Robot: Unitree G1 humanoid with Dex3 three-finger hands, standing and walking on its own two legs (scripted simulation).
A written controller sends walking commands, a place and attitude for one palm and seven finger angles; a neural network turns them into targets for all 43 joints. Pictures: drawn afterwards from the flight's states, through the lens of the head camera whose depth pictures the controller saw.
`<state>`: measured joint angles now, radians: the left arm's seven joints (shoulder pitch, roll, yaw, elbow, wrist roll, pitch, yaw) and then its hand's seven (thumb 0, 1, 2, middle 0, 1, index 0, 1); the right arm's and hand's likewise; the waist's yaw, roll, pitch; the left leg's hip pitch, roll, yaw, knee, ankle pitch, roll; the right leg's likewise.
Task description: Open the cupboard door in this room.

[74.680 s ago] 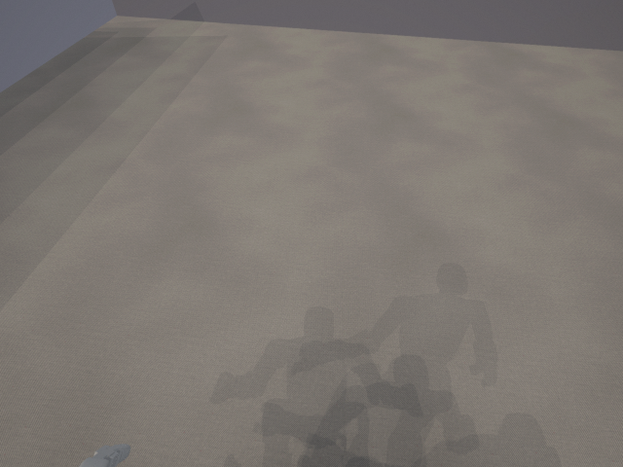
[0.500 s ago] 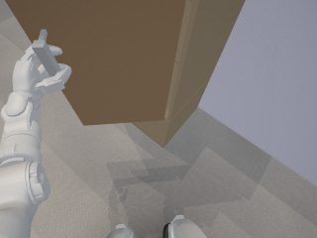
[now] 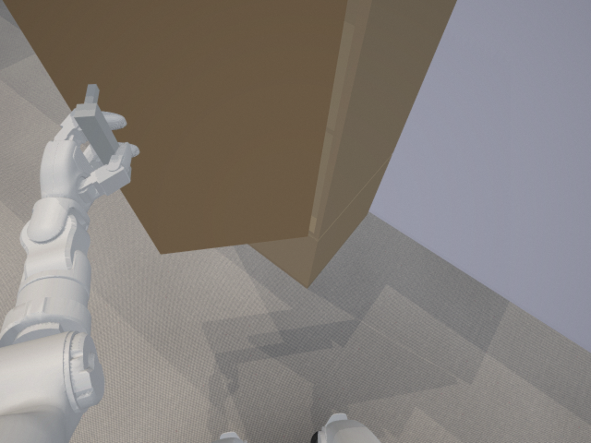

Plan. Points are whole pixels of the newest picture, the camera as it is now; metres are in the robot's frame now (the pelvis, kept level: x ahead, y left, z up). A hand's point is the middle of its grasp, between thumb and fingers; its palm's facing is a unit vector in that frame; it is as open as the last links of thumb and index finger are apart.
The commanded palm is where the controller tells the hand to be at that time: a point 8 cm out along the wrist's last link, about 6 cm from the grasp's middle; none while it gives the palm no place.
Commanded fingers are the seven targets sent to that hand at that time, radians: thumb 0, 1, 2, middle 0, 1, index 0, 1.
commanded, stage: pull the door open along its arc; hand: left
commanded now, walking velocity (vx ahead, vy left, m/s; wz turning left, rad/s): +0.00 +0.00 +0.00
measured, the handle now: (107, 134) +0.52 +0.23 +0.08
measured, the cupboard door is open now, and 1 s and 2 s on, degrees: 47 93 93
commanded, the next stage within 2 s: open thumb and fingers to let go in 0.84 s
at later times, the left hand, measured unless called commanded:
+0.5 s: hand (182, 268) +0.32 +0.11 +0.09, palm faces +0.29 -0.96 +0.06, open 6.5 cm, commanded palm +0.26 +0.20 +0.08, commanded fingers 0.00 0.90 0.90 -0.40 -1.35 -0.40 -1.35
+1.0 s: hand (244, 299) +0.28 +0.05 +0.09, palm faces +0.44 -0.90 -0.04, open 6.4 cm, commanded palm +0.23 +0.09 +0.08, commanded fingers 0.00 0.62 0.78 -0.38 -1.32 -0.38 -1.32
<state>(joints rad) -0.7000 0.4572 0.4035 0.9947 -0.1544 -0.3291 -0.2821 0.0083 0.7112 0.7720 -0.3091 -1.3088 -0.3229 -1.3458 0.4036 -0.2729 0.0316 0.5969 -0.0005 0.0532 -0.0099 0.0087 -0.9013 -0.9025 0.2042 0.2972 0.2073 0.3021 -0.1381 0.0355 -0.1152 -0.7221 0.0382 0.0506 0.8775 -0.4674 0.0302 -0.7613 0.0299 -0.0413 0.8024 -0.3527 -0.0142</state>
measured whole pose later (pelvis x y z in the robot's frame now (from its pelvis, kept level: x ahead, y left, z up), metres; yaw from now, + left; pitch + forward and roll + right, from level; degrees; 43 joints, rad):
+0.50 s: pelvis +0.00 -0.02 +0.02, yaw +1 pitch +9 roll +0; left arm 0.03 -0.01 0.03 0.15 -0.10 -0.20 0.25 0.03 0.65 0.72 -0.31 -1.26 -0.33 -1.28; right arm 0.20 -0.19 0.02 0.52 -0.02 0.03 0.02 0.01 -0.90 -0.90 0.20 0.30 0.20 0.30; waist -0.02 0.04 -0.11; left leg -0.47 0.02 0.06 0.74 -0.43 0.01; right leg -0.54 0.02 -0.03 0.74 -0.35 -0.03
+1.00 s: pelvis +0.01 -0.06 +0.01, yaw +5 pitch +7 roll +1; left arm 0.24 -0.08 -0.21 -0.07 0.07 -0.13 0.53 0.03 0.66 0.76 -0.29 -1.29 -0.32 -1.33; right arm 0.22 -0.22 0.00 0.56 -0.07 0.05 -0.02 0.01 -0.90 -0.90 0.20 0.30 0.20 0.30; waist -0.02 0.05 -0.09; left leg -0.43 0.03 -0.02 0.75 -0.43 -0.04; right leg -0.48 0.02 -0.11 0.77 -0.41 -0.09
